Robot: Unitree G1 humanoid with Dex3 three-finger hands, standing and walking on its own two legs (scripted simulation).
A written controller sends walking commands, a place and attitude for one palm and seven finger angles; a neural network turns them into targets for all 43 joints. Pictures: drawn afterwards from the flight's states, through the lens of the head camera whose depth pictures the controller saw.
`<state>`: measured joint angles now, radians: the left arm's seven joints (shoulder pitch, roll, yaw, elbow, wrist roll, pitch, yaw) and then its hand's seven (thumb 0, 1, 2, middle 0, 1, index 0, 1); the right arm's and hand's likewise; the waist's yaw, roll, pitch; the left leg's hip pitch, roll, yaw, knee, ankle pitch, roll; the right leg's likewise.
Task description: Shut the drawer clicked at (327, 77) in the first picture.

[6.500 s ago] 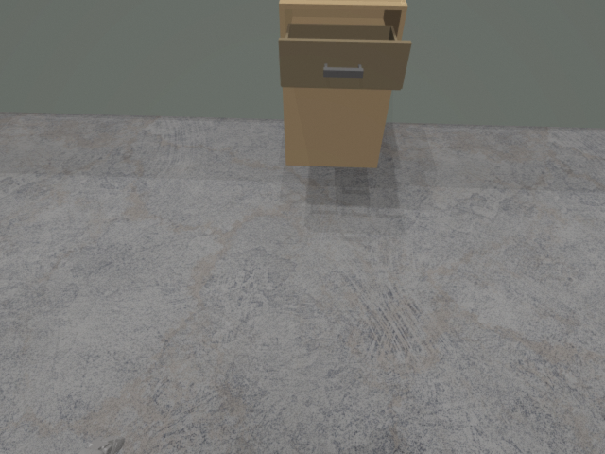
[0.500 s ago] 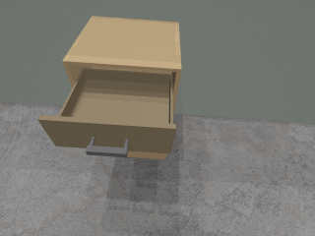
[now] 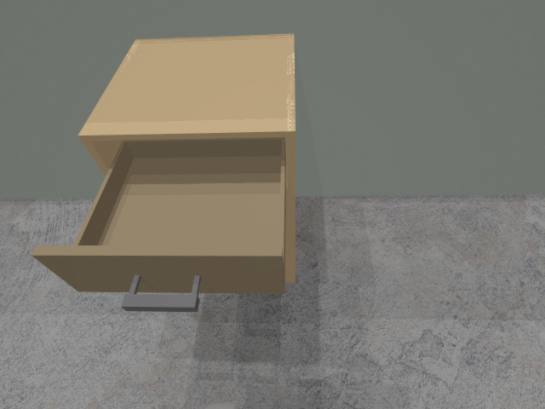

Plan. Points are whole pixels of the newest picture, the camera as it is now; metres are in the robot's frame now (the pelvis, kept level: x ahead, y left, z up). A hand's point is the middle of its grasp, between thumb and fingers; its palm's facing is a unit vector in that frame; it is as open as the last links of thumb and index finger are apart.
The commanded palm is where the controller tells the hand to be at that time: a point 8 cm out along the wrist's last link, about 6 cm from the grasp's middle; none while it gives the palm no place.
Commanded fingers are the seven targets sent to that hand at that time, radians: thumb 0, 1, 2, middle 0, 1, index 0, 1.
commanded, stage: come to a stop and stand still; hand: left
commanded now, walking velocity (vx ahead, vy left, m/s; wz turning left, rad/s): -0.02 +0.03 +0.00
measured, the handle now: (164, 291) +0.32 +0.23 -0.10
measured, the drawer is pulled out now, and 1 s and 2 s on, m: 0.29 0.29 0.29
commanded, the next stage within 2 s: look again from close up in 1.58 s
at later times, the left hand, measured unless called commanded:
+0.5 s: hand out of the picture -0.06 +0.27 -0.18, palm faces +0.06 -0.97 -0.25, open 7.4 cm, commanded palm none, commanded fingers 0.00 0.90 0.90 -0.20 -0.30 -0.20 -0.30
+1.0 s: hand out of the picture -0.03 +0.28 -0.18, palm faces +0.01 -0.98 -0.20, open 7.4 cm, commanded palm none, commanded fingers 0.00 0.90 0.90 -0.20 -0.30 -0.20 -0.30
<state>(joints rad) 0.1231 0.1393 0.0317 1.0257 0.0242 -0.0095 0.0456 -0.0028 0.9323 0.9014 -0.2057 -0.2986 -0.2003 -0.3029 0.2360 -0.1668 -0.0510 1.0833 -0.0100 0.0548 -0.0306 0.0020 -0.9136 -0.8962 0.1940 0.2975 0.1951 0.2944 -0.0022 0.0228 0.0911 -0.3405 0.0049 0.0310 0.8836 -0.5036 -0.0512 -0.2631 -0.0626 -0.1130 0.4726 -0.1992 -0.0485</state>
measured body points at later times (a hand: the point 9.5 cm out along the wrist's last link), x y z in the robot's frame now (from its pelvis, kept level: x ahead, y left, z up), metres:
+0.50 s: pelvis -0.05 +0.08 -0.02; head -0.06 +0.07 +0.43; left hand -0.07 +0.32 -0.16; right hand +0.03 -0.15 -0.16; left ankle -0.03 +0.17 -0.74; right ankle -0.01 -0.05 -0.74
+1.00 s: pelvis -0.04 +0.10 +0.00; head -0.04 +0.10 +0.45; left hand -0.03 +0.33 -0.16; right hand -0.03 -0.12 -0.16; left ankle -0.03 +0.17 -0.74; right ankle -0.01 -0.05 -0.74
